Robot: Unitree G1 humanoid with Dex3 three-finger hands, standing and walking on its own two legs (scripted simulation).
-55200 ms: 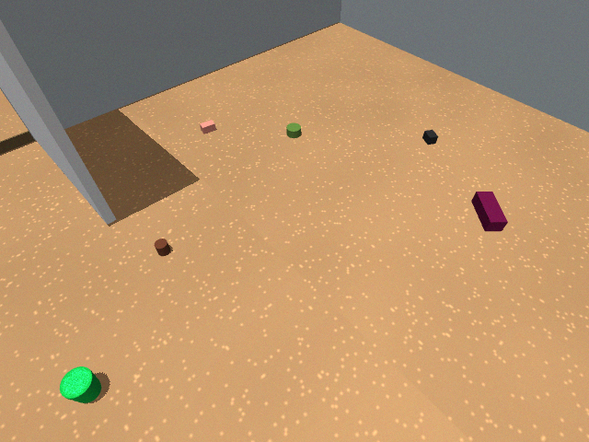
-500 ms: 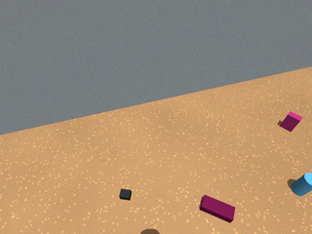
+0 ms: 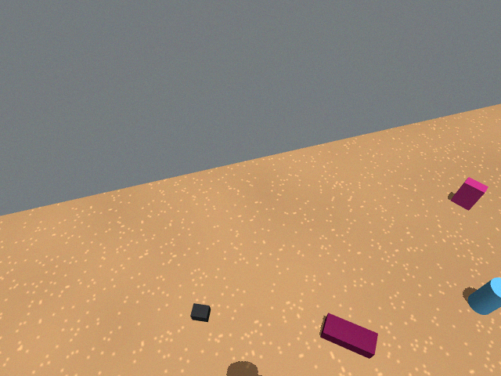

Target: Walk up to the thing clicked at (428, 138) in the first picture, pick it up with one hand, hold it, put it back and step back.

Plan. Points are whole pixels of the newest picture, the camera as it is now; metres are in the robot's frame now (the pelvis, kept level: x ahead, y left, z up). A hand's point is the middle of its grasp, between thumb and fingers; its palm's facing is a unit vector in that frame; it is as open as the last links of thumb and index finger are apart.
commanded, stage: stand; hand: left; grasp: from above
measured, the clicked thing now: (200, 312) +0.46 +0.22 -0.76
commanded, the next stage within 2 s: step back in 0.46 s
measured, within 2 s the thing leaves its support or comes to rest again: neither
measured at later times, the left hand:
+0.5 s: hand out of the picture +0.06 +0.25 -0.16, palm faces +0.01 -0.94 -0.34, open 7.4 cm
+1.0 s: hand out of the picture +0.06 +0.32 -0.18, palm faces -0.03 -0.94 -0.35, open 7.3 cm
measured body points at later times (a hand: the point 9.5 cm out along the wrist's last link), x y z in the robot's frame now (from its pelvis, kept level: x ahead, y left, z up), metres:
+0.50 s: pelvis -0.01 -0.01 +0.00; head +0.01 -0.01 +0.45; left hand +0.06 +0.29 -0.13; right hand +0.06 -0.30 -0.14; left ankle +0.00 +0.14 -0.75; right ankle -0.02 -0.13 -0.75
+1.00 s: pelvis -0.07 +0.06 -0.01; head +0.01 +0.08 +0.43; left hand +0.07 +0.37 -0.15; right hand +0.01 -0.25 -0.13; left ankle -0.06 +0.14 -0.75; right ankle -0.11 -0.08 -0.68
